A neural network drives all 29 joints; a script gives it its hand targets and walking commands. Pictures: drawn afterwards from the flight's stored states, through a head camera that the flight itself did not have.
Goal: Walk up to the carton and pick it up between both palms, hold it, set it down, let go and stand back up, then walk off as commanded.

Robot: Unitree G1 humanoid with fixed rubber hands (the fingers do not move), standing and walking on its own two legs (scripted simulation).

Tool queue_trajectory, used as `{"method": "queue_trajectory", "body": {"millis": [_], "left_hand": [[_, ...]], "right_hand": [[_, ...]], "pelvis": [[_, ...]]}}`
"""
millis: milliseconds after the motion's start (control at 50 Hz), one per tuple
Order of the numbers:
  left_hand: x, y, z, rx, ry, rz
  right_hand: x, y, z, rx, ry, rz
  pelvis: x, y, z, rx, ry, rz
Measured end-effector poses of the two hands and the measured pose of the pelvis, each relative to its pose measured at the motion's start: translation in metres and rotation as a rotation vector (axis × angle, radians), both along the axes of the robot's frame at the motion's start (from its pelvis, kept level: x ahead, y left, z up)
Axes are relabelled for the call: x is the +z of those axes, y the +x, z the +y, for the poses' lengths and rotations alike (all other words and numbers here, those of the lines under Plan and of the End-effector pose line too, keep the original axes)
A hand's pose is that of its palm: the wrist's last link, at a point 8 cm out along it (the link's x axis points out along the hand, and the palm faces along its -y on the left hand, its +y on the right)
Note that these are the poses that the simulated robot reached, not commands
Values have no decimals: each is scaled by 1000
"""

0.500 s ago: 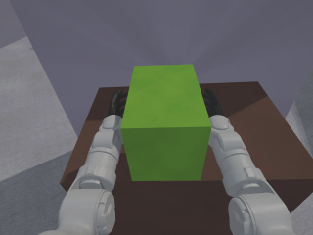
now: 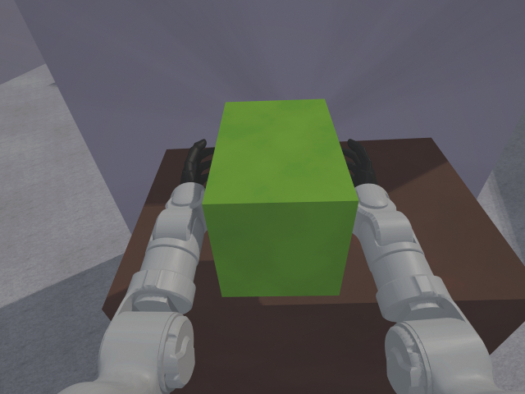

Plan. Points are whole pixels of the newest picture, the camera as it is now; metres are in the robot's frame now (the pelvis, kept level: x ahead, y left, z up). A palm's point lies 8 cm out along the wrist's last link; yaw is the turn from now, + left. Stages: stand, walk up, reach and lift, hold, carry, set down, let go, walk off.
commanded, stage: reach and lift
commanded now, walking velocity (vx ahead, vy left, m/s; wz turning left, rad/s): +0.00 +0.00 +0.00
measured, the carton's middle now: (277, 190) +0.41 +0.02 +0.14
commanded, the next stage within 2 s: hold in 0.48 s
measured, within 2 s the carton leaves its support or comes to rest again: neither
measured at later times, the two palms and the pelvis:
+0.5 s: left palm (192, 178) +0.40 +0.14 +0.18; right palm (366, 184) +0.40 -0.12 +0.16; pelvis +0.00 +0.00 +0.00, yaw +0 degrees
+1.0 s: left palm (191, 173) +0.39 +0.14 +0.20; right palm (372, 183) +0.39 -0.12 +0.17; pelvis +0.00 +0.00 +0.00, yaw +0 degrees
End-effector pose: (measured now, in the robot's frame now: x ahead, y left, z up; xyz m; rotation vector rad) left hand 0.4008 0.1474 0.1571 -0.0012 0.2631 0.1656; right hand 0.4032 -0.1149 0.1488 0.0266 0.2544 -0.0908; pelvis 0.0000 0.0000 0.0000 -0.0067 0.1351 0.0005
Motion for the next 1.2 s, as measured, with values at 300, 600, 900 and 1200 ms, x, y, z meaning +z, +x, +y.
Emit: {"method": "queue_trajectory", "body": {"millis": [300, 600, 900, 1200], "left_hand": [[5, 2, 0, -3, 6, 4], [27, -5, -4, -17, 11, -23], [36, -12, -6, -20, 29, -16], [39, -11, -6, -24, 39, -13]], "right_hand": [[3, 1, 0, -3, 19, 5], [16, -11, -4, -27, 72, -19], [23, -18, -6, -32, 82, -11], [24, -18, -5, -33, 90, -6]], "pelvis": [[1, 1, 1, 1, -2, -8], [1, -1, 4, 2, -6, -38], [2, -3, 3, 3, -7, -55], [2, -2, 4, 4, -8, -53]]}}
